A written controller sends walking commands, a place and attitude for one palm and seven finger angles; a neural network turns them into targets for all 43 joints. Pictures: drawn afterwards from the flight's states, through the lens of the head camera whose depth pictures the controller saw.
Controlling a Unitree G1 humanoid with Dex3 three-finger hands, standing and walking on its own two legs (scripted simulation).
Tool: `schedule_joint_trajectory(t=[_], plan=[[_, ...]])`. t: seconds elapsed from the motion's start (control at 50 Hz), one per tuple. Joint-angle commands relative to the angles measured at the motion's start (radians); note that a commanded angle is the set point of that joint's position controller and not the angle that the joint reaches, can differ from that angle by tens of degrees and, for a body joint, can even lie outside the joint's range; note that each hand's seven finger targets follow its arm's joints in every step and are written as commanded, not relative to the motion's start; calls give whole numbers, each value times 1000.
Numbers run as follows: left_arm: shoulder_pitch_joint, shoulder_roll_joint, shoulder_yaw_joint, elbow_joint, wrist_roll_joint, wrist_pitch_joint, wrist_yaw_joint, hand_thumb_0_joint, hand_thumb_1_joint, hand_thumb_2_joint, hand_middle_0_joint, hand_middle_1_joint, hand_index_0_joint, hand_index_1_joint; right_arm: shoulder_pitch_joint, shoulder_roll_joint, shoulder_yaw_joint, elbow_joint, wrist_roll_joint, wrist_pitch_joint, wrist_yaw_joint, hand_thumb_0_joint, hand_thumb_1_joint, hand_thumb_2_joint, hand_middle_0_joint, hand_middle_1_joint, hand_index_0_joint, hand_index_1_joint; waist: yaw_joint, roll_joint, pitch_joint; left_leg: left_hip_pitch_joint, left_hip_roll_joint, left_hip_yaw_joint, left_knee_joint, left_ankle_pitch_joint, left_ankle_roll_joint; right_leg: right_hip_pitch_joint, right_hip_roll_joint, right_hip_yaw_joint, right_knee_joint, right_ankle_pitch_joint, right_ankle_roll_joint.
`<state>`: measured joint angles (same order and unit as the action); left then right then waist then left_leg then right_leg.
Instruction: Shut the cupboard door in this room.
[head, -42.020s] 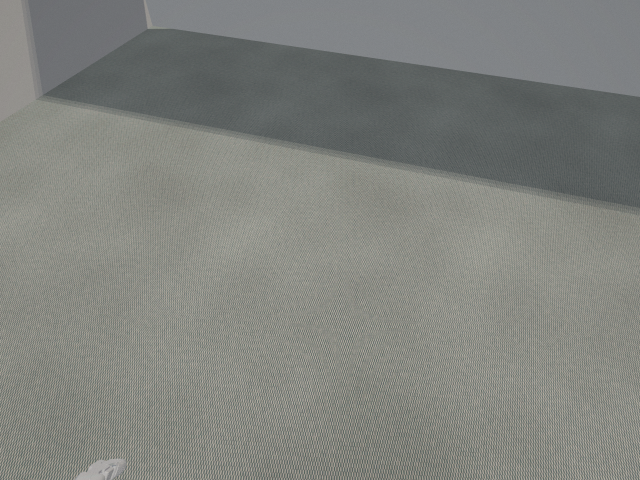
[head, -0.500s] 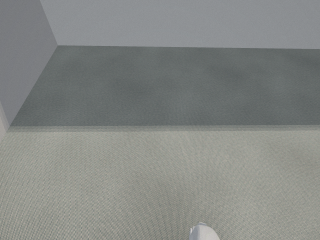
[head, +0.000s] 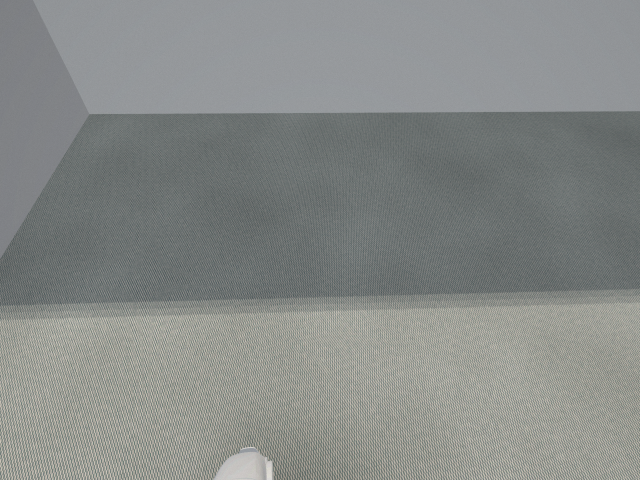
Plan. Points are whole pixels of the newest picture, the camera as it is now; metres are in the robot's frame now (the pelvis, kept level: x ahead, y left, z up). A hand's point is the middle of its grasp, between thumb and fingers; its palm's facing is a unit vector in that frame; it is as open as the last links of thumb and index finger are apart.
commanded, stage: walk around to get in front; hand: left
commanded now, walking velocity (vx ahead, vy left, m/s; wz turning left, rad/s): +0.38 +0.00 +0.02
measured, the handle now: out of the picture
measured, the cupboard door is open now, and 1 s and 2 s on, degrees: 88 88 88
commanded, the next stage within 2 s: walk to a spot facing it in 0.12 s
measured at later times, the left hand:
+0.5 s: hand (220, 366) +0.31 +0.19 -0.16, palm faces +0.07 -0.98 -0.21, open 7.4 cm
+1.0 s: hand (181, 434) +0.21 +0.23 -0.19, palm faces +0.44 -0.87 -0.24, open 7.3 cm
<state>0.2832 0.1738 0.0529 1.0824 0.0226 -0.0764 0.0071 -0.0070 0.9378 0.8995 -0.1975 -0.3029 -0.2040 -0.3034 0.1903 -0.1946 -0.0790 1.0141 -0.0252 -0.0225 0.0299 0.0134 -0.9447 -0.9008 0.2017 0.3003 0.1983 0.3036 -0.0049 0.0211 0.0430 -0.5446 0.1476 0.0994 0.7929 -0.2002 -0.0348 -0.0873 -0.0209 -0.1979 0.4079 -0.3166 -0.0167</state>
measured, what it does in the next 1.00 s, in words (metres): walks ahead, turning left: left foot, then right foot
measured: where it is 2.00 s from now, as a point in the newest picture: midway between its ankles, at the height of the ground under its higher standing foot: (332, 471)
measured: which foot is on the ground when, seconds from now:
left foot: up 0.00-0.08, down 0.10-0.52, up 0.54-0.94, down 0.96-1.00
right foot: down 0.00-0.10, up 0.12-0.48, down 0.50-0.96, up 0.98-1.00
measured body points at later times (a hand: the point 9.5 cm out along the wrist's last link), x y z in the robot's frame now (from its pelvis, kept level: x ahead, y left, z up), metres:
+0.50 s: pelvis +0.21 +0.00 -0.01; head +0.25 -0.01 +0.44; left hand +0.31 +0.24 -0.14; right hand +0.17 -0.21 -0.17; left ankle +0.16 +0.13 -0.74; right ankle +0.29 -0.11 -0.73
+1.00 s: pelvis +0.25 +0.01 -0.02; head +0.29 +0.06 +0.43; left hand +0.19 +0.28 -0.17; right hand +0.49 -0.18 -0.13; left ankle +0.23 +0.11 -0.74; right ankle +0.29 -0.11 -0.72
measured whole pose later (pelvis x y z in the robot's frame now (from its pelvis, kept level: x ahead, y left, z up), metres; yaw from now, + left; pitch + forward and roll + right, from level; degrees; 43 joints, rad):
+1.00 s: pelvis +0.25 +0.01 -0.02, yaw +23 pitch +1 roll +0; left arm 0.22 0.27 0.08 0.94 0.02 0.03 0.01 0.00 0.91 0.90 -0.20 -0.30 -0.20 -0.30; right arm 0.09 -0.25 -0.08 0.88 -0.02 0.03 0.03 0.00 -0.91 -0.90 0.20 0.30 0.20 0.30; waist 0.02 -0.06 0.10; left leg -0.35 0.04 0.12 0.66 -0.32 0.02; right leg -0.34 -0.21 -0.31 0.81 -0.48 0.06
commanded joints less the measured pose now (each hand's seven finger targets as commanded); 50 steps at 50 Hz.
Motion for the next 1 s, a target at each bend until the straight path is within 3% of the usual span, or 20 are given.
schedule_joint_trajectory(t=[0.0, 0.06, 0.08, 0.1, 0.16, 0.24, 0.32, 0.44, 0.46, 0.48, 0.5, 0.52, 0.56, 0.62, 0.84, 0.9, 0.92, 0.94, 0.96, 0.98], plan=[[43, 148, 28, -21, 3, -14, 2, 0, 900, 900, -200, -300, -200, -300, -29, -8, 9, -79, 0, -27, 13, 0, -900, -900, 200, 300, 200, 300, 12, -108, 69, 84, -24, 22, -136, -3, 22, -33, -284, 158, -166, 222, -108], [36, 142, 24, -20, -3, -8, -1, 0, 900, 900, -200, -300, -200, -300, 217, -100, -12, -10, -10, -42, -5, 0, -900, -900, 200, 300, 200, 300, -106, 30, -65, 504, -62, 20, -276, 0, 56, -141, -192, 59, 241, 419, -51], [85, 85, 18, -42, -14, -4, -11, 0, 900, 900, -200, -300, -200, -300, 358, -223, -42, 20, -26, -50, -19, 0, -900, -900, 200, 300, 200, 300, -144, 281, -187, 728, 185, -329, -365, -14, 145, -365, -54, 3, 574, 130, 8], [53, 77, 11, -77, -15, -10, -15, 0, 900, 900, -200, -300, -200, -300, 406, -271, -48, 33, -12, -39, -25, 0, -900, -900, 200, 300, 200, 300, -143, 363, -215, 768, 329, -546, -502, -11, 227, -517, 7, 82, 801, -262, 8], [-61, 80, 14, -67, -3, 3, -26, 0, 900, 900, -200, -300, -200, -300, 195, -140, -15, -10, -4, -49, -38, 0, -900, -900, 200, 300, 200, 300, -71, 89, -24, 488, 277, -358, -559, -87, 191, -590, -118, 188, 900, -63, 5], [18, 19, 8, -41, 6, 42, -22, 0, 900, 900, -200, -300, -200, -300, 145, -73, 9, 2, 6, -65, -46, 0, -900, -900, 200, 300, 200, 300, 8, 97, 1, 331, 154, -104, -573, 250, 158, -458, -132, 152, 729, 34, 52], [-23, 8, 2, -74, 0, 48, -12, 0, 900, 900, -200, -300, -200, -300, 145, -78, 1, 15, 10, -58, -45, 0, -900, -900, 200, 300, 200, 300, 16, 89, -9, 331, 104, -51, -515, 484, 173, -373, -108, 107, 463, 91, 83], [-26, 57, 20, -120, -8, 42, -8, 0, 900, 900, -200, -300, -200, -300, 110, -119, -23, 0, 7, -11, -44, 0, -900, -900, 200, 300, 200, 300, 39, 114, -57, 307, 74, -146, -317, 375, 125, -149, -43, 54, 130, 174, 90], [23, 99, 29, -109, -6, 32, -4, 0, 900, 900, -200, -300, -200, -300, 106, -102, -22, -6, 12, -8, -40, 0, -900, -900, 200, 300, 200, 300, 65, 47, -77, 236, 28, -135, -226, 255, 83, -18, -84, 90, 38, 299, 85], [94, 188, 46, -98, 5, 20, 9, 0, 900, 900, -200, -300, -200, -300, 141, -38, -13, -18, 18, -7, -33, 0, -900, -900, 200, 300, 200, 300, 86, -188, -167, 68, -78, -42, 5, -45, 22, 196, -313, 283, 20, 568, 26], [141, 254, 55, -100, 1, 24, 11, 0, 900, 900, -200, -300, -200, -300, 149, -24, -13, -46, 22, 4, -35, 0, -900, -900, 200, 300, 200, 300, 91, -303, -192, 4, -149, -37, 233, -453, -4, 191, -507, 398, -5, 812, -74], [97, 239, 54, -110, -9, 19, 16, 0, 900, 900, -200, -300, -200, -300, 153, -37, -12, -37, 19, 20, -41, 0, -900, -900, 200, 300, 200, 300, 79, -327, -211, 14, -105, -118, 355, -448, -10, 113, -520, 433, -48, 734, -115], [-37, 168, 42, -151, -9, 37, 27, 0, 900, 900, -200, -300, -200, -300, 110, -40, -19, -29, 15, 37, -30, 0, -900, -900, 200, 300, 200, 300, 34, -181, -95, -18, -53, -116, 470, -308, -17, -11, -445, 306, -64, 487, -103], [-87, 131, 29, -173, -3, 38, 27, 0, 900, 900, -200, -300, -200, -300, 109, -31, -18, -30, 10, 59, -13, 0, -900, -900, 200, 300, 200, 300, 1, -186, -64, 13, -54, -88, 437, -191, -32, -103, -367, 142, -96, 384, -62], [-49, 224, 61, -193, 9, 64, 21, 0, 900, 900, -200, -300, -200, -300, -76, -66, -7, -159, 13, 59, 3, 0, -900, -900, 200, 300, 200, 300, 40, -211, -57, 102, -64, 7, -6, -219, -19, -30, -412, 18, -21, 390, -93], [-45, 242, 67, -198, 2, 74, 12, 0, 900, 900, -200, -300, -200, -300, -29, -107, -14, -170, 7, 48, 4, 0, -900, -900, 200, 300, 200, 300, 7, -135, -108, 287, -87, 44, -251, -62, -4, -77, -384, -43, 140, 348, -29], [-44, 222, 65, -210, -4, 79, 7, 0, 900, 900, -200, -300, -200, -300, 38, -171, -30, -162, 5, 39, 2, 0, -900, -900, 200, 300, 200, 300, -36, 11, -151, 450, -26, -65, -368, 88, 32, -201, -331, -70, 313, 234, 23], [-73, 153, 47, -257, -11, 82, -5, 0, 900, 900, -200, -300, -200, -300, 98, -295, -60, -167, -1, 33, -6, 0, -900, -900, 200, 300, 200, 300, -77, 341, -145, 577, 242, -439, -436, 458, 170, -500, -165, -86, 558, -296, 117], [-170, 157, 28, -294, 2, 94, 3, 0, 900, 900, -200, -300, -200, -300, 152, -324, -61, -137, 8, 38, -20, 0, -900, -900, 200, 300, 200, 300, -108, 305, -151, 552, 302, -485, -440, 588, 237, -545, -135, 61, 691, -378, 118], [-186, 147, 34, -287, -3, 97, 9, 0, 900, 900, -200, -300, -200, -300, 128, -307, -57, -133, 8, 36, -31, 0, -900, -900, 200, 300, 200, 300, -92, 281, -164, 553, 273, -469, -417, 582, 244, -575, -129, 127, 762, -330, 115]])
